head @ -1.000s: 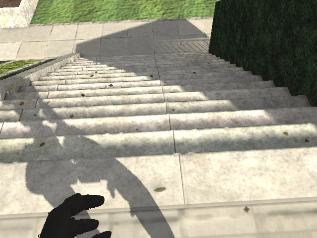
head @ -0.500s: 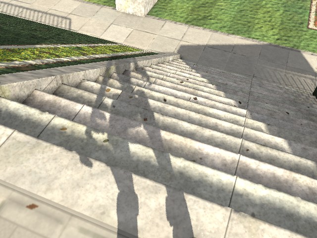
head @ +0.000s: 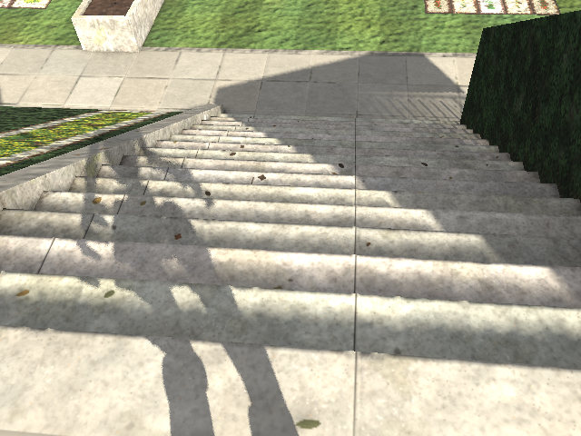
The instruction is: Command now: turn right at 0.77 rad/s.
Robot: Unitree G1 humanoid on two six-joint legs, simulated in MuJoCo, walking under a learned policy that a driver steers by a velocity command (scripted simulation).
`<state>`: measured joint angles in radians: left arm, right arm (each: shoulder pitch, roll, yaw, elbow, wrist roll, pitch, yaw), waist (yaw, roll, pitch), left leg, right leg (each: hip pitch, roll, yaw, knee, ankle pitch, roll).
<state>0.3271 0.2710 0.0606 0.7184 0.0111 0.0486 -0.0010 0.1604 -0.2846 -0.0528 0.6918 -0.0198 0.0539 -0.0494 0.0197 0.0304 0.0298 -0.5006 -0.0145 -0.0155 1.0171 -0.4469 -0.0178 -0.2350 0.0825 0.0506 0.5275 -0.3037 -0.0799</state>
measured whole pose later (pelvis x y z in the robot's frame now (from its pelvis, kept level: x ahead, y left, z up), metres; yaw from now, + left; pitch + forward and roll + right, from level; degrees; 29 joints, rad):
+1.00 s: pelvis +0.09 +0.04 +0.00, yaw -14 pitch +2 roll +0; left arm 0.51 0.27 0.04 0.91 0.02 -0.07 0.00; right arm 0.08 -0.30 -0.05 0.67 -0.03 0.00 0.06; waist 0.10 0.01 -0.02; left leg -0.60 0.05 0.04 0.73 -0.16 0.03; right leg 0.13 -0.01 0.06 0.14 -0.31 -0.02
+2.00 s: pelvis +0.87 -0.03 -0.21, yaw +1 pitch -2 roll -1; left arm 0.28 0.24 0.05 0.87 0.08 -0.07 0.04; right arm 0.43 -0.26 -0.05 0.93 0.00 -0.02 0.00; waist -0.06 0.04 0.03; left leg -0.18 -0.16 -0.02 0.68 -0.35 0.18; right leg -0.58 -0.06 -0.02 1.75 -0.43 -0.05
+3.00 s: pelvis +1.62 +0.10 -0.74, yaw +0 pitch -3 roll +2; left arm 0.24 0.28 0.07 0.90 0.01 -0.01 -0.01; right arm 0.36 -0.22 -0.05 0.98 -0.02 -0.02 -0.06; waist 0.01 -0.03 0.06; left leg -0.45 0.06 0.13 1.95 -0.79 0.01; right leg -0.32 0.10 -0.08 0.62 -0.11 -0.20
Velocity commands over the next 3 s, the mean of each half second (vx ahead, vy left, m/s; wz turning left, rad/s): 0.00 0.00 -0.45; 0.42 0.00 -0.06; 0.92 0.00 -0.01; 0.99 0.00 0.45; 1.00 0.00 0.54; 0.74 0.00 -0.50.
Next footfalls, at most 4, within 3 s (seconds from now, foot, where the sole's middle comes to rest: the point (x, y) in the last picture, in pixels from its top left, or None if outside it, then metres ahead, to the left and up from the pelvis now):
0.36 left None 0.07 0.11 -0.77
0.70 right None -0.05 -0.06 -0.77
1.10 left None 0.32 0.13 -0.77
1.54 right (365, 380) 0.61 -0.10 -0.77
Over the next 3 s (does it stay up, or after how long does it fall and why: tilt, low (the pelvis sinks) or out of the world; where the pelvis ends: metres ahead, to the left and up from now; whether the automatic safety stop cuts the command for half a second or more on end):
stays up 1.62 0.10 -0.74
